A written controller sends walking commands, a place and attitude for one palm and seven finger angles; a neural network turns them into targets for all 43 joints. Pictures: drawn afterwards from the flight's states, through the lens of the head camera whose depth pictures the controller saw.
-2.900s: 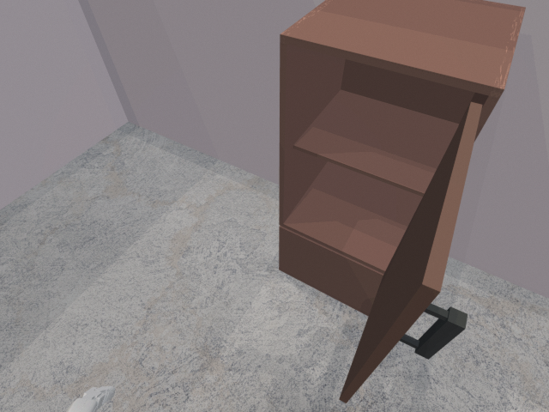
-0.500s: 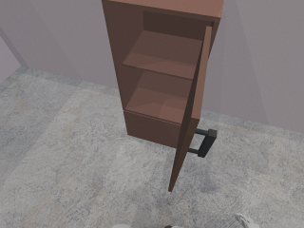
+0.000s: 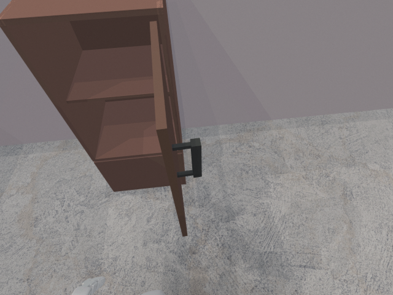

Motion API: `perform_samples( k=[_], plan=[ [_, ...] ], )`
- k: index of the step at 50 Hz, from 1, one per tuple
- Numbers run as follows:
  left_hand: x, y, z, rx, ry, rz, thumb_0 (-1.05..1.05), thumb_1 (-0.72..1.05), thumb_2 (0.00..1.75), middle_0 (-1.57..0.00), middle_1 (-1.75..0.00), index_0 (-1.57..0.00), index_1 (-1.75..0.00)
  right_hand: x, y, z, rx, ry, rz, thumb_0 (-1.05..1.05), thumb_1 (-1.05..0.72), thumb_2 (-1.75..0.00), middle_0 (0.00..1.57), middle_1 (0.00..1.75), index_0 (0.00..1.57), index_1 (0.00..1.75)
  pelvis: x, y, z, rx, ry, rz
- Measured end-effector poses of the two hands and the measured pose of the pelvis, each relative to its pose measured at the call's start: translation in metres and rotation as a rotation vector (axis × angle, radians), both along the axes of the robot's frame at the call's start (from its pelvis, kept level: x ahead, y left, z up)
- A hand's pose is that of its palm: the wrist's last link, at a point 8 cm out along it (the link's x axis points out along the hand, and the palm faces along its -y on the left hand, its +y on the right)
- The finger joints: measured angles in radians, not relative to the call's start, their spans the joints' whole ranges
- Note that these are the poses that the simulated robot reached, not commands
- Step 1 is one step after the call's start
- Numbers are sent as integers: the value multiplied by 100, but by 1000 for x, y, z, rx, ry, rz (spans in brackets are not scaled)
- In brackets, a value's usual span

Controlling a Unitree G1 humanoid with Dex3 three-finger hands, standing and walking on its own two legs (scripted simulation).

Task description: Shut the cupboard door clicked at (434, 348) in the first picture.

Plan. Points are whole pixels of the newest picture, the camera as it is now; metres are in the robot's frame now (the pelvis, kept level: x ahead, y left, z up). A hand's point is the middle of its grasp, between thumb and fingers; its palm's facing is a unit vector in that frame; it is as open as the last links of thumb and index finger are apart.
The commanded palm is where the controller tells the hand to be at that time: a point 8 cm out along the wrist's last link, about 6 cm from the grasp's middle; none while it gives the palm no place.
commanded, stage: walk to a spot facing it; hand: left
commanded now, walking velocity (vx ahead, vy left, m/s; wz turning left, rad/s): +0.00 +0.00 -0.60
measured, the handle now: (187, 160) +0.40 +0.04 +0.01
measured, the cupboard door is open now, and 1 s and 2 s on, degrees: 92 92 100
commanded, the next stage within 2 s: none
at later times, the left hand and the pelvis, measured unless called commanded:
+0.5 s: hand out of the picture +0.14 +0.22 -0.15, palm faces -0.27 -0.94 -0.19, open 7.4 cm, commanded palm none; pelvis +0.00 +0.04 +0.02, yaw -19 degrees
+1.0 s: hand (164, 268) +0.20 +0.09 -0.15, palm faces -0.51 -0.83 -0.20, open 7.4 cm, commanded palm none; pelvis +0.08 -0.06 +0.02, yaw -34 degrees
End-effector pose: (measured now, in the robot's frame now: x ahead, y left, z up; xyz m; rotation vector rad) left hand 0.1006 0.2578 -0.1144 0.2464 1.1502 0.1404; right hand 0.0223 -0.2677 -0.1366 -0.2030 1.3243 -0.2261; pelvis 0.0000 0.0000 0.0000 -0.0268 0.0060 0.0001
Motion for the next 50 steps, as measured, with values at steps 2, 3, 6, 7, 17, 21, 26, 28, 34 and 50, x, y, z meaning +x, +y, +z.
perform_samples(
  k=[2, 3, 6, 7, 17, 21, 26, 28, 34, 50],
  plan=[
    [5, -10, 3, -3, -15, -13, 1, 90, 90, -20, -30, -20, -30, -9, -7, 3, -13, 18, -31, 1, -90, -90, 20, 30, 20, 30, -1, -3, 3, 7, -7, -20],
    [7, -14, 4, -7, -16, -21, 1, 90, 90, -20, -30, -20, -30, -12, -9, 6, -17, 17, -43, 1, -90, -90, 20, 30, 20, 30, -1, -4, 5, 10, -10, -30],
    [9, -23, 5, -20, -4, -56, 1, 90, 90, -20, -30, -20, -30, -14, -12, 14, -24, -14, -77, 1, -91, -90, 20, 30, 20, 30, -3, -4, 10, 20, -14, -65],
    [10, -24, 4, -25, 1, -68, 1, 90, 90, -20, -30, -20, -30, -13, -12, 16, -26, -29, -87, 1, -91, -90, 20, 30, 20, 30, -3, -3, 10, 21, -14, -76],
    [29, 1, -19, -59, 33, -150, 1, 90, 90, -21, -30, -20, -30, -14, 24, 29, -70, -163, -170, 1, -90, -90, 20, 30, 20, 30, -2, 28, 2, 12, -3, -208],
    [38, 9, -15, -57, 53, -199, 1, 90, 90, -20, -30, -20, -30, -34, 46, 35, -55, -141, -203, 1, -90, -90, 20, 30, 20, 30, -4, 34, 9, 8, -7, -268],
    [46, 4, -5, -62, 91, -266, 1, 91, 90, -20, -30, -19, -30, -62, 63, 36, -18, -104, -288, 1, -90, -90, 20, 30, 20, 30, 2, 35, 19, -2, -1, -343],
    [52, -5, -2, -61, 108, -301, 1, 91, 90, -20, -30, -19, -30, -76, 67, 34, -3, -89, -332, 1, -90, -90, 20, 30, 20, 30, 4, 32, 20, -2, 2, -372],
    [90, -58, 2, -56, 98, -435, 1, 91, 90, -20, -30, -19, -30, -128, 67, 19, 46, 5, -477, 1, -90, -90, 20, 30, 20, 30, 12, 12, 17, 12, 6, -458],
    [117, -121, -2, -21, 169, -498, 1, 91, 90, -20, -30, -20, -30, -30, -34, 26, 1, -155, -551, 1, -91, -90, 20, 30, 19, 30, 85, -55, 19, 15, -14, -592]
  ],
)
